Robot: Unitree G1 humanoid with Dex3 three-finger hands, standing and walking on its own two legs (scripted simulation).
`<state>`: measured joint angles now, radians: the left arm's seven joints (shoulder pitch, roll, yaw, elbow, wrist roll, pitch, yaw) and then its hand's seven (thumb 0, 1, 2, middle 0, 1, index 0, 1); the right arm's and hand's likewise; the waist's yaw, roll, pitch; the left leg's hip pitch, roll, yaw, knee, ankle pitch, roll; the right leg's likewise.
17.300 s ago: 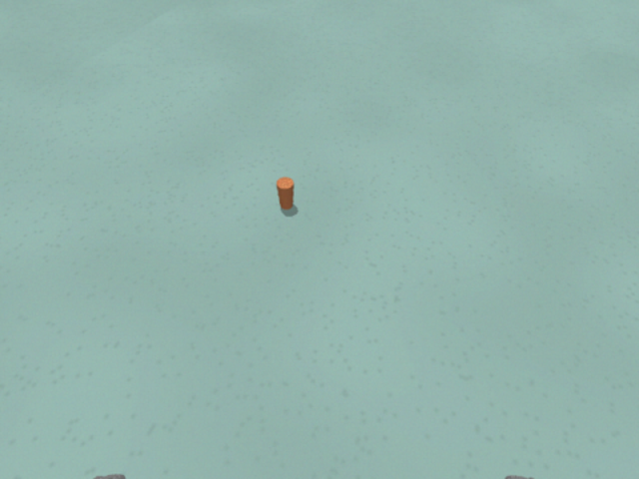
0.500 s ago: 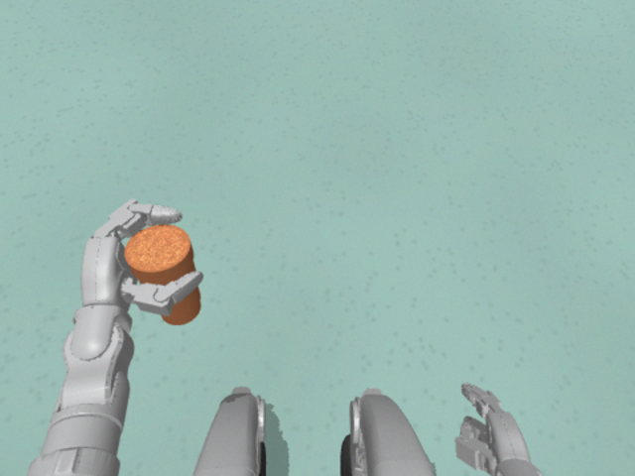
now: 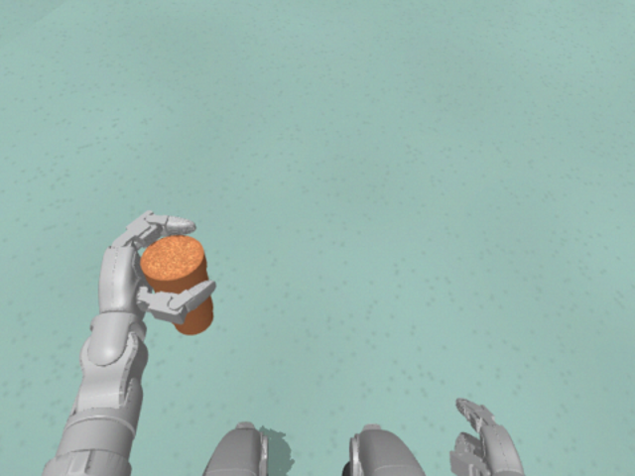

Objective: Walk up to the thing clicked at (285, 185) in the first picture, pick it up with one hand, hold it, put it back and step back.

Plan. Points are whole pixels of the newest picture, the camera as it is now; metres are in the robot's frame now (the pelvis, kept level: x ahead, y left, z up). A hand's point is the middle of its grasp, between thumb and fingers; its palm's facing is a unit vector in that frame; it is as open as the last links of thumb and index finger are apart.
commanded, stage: lift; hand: left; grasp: from the side
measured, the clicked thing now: (184, 290) +0.34 +0.17 -0.01
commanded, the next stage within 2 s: hold in 0.32 s
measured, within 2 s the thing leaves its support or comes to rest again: neither
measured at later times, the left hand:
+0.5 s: hand (175, 260) +0.35 +0.17 +0.05, palm faces +0.07 -1.00 -0.01, open 9.9 cm
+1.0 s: hand (169, 259) +0.34 +0.17 +0.07, palm faces +0.08 -1.00 -0.02, open 9.9 cm
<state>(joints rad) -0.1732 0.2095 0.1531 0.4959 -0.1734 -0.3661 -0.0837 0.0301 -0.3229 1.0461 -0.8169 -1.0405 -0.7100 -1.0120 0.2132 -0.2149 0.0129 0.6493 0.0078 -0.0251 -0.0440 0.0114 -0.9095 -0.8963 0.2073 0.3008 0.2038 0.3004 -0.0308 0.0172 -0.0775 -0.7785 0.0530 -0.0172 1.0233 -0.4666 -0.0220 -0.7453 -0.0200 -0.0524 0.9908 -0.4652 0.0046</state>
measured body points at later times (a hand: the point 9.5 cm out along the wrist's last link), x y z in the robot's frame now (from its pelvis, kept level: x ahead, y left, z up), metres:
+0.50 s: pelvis +0.01 +0.00 +0.02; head +0.07 +0.00 +0.47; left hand +0.34 +0.22 +0.05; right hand +0.14 -0.25 -0.09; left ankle +0.02 +0.13 -0.67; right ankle +0.01 -0.12 -0.67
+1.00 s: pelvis +0.01 +0.00 +0.03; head +0.06 +0.01 +0.48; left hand +0.33 +0.22 +0.07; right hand +0.14 -0.24 -0.08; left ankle +0.02 +0.13 -0.67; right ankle +0.01 -0.12 -0.67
